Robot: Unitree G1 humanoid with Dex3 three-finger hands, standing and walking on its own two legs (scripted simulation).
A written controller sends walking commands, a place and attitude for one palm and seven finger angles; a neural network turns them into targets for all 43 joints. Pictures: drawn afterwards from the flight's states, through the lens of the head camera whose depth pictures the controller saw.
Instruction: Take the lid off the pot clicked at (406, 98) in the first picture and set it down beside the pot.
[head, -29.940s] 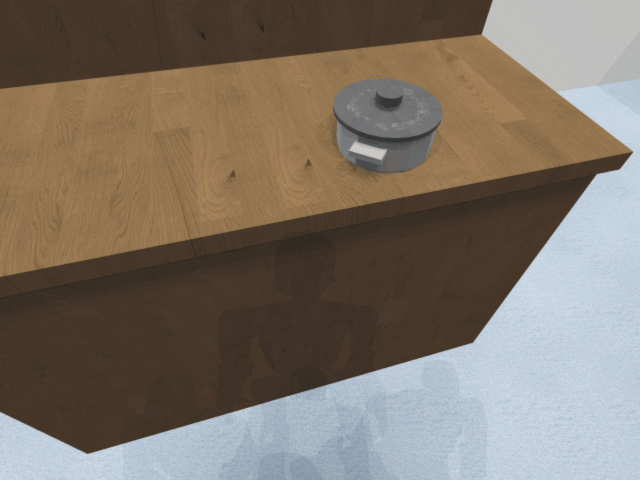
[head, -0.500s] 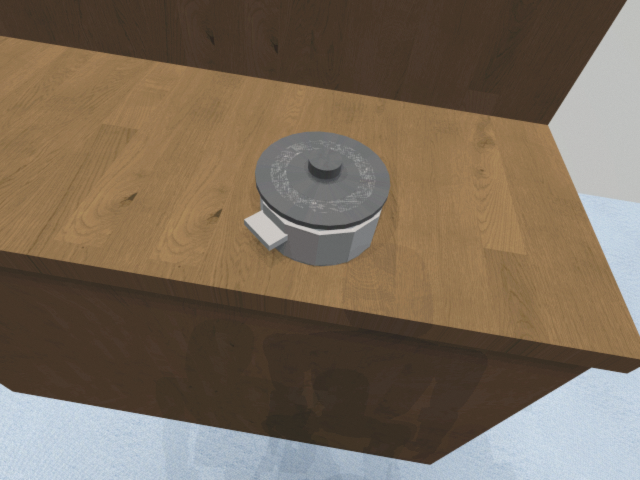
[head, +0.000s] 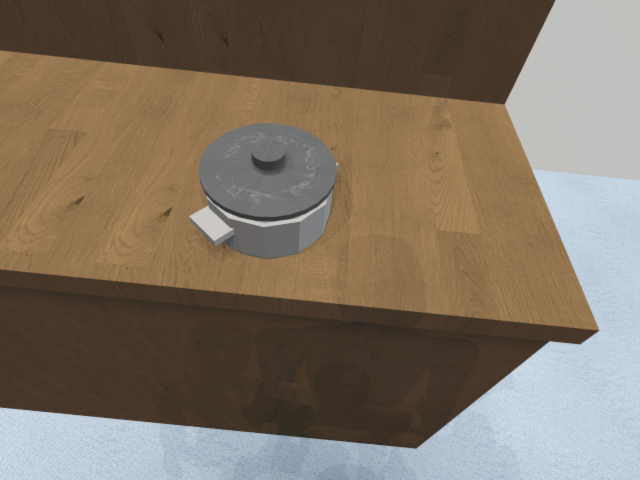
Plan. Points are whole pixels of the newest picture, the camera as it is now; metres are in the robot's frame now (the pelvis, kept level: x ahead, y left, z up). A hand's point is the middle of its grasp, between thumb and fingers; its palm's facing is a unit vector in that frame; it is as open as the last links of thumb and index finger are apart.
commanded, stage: come to a stop and stand still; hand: left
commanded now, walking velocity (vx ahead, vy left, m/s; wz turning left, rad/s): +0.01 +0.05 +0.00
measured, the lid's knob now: (268, 154) +0.46 +0.11 +0.16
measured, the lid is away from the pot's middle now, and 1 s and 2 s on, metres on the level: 0.01 0.01 0.01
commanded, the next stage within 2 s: look again from close up in 1.26 s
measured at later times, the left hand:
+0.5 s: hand out of the picture +0.01 +0.22 -0.17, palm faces +0.03 -0.96 -0.26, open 7.4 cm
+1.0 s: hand out of the picture +0.03 +0.18 -0.17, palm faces +0.02 -0.98 -0.21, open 7.3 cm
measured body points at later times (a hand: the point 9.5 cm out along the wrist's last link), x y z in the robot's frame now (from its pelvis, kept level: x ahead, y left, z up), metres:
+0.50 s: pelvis +0.00 +0.02 +0.00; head +0.01 +0.01 +0.45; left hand +0.01 +0.27 -0.15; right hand +0.05 -0.21 -0.16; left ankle -0.03 +0.10 -0.73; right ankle +0.01 -0.14 -0.73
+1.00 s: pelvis +0.02 +0.00 +0.00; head +0.05 +0.00 +0.45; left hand +0.03 +0.23 -0.15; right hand +0.03 -0.22 -0.16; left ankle -0.03 +0.10 -0.73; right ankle +0.01 -0.14 -0.73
